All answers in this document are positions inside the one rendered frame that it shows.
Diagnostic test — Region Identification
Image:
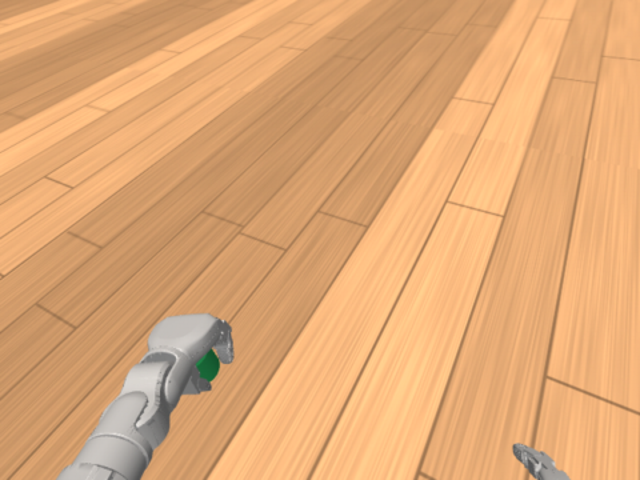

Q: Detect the left robot arm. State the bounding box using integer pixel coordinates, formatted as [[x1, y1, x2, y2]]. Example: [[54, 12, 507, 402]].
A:
[[56, 346, 192, 480]]

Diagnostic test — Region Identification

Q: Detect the left robot hand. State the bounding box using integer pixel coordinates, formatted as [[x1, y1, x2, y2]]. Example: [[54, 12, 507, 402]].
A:
[[148, 313, 234, 395]]

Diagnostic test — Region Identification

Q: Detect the tin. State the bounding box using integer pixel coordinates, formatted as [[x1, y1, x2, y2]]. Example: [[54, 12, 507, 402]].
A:
[[195, 349, 220, 382]]

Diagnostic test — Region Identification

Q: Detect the right robot hand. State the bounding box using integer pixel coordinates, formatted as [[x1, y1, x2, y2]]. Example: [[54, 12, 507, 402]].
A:
[[513, 443, 570, 480]]

